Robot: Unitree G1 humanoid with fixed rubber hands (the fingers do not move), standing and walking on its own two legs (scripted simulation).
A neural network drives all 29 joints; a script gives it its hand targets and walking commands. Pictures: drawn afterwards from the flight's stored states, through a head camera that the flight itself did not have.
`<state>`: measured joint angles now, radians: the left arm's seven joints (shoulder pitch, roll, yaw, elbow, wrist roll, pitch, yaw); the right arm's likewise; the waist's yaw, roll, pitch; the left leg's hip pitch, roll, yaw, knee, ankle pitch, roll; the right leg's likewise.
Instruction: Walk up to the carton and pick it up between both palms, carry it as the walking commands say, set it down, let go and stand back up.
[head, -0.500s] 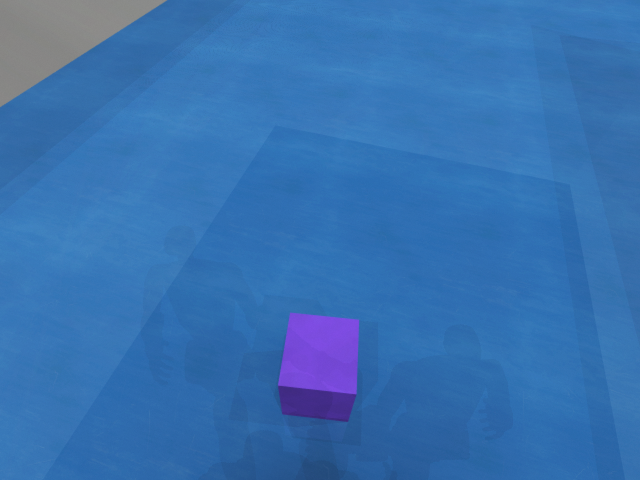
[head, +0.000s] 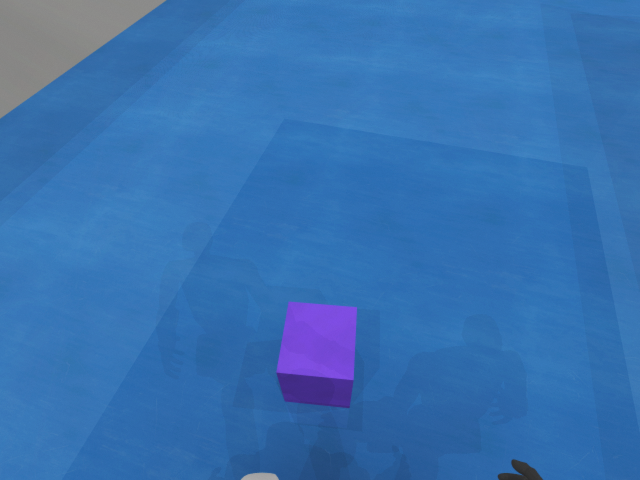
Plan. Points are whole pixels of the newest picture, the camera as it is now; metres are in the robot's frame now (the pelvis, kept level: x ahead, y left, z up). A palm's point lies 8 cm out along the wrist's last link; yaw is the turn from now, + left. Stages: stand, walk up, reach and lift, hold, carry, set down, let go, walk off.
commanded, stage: walk up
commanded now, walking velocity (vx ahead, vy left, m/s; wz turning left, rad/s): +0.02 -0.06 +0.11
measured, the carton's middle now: (319, 355) +0.52 +0.03 -0.64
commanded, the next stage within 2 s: none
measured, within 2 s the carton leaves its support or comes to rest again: neither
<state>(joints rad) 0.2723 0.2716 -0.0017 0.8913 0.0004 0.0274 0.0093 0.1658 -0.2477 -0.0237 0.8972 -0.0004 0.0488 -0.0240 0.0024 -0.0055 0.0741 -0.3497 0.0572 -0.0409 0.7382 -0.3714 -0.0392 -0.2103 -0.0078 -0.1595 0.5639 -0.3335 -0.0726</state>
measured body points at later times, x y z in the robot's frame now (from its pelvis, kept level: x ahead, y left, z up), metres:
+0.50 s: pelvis +0.01 +0.02 +0.00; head +0.02 +0.02 +0.45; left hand +0.06 +0.28 -0.14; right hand +0.08 -0.24 -0.14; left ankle +0.03 +0.16 -0.73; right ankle -0.01 -0.07 -0.73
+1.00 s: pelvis +0.00 -0.02 +0.00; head +0.02 -0.04 +0.45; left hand +0.04 +0.25 -0.13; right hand +0.09 -0.27 -0.15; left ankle -0.02 +0.16 -0.70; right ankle +0.00 -0.08 -0.73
